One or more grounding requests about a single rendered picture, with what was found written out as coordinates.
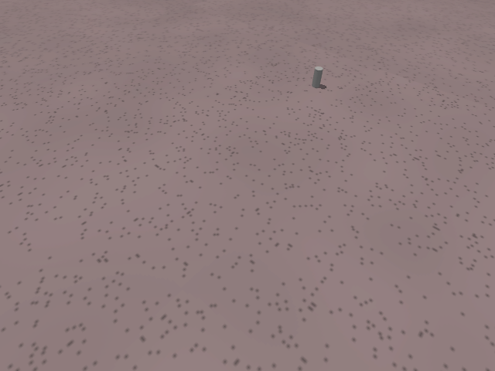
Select can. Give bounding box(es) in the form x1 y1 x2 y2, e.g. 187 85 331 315
312 66 323 88

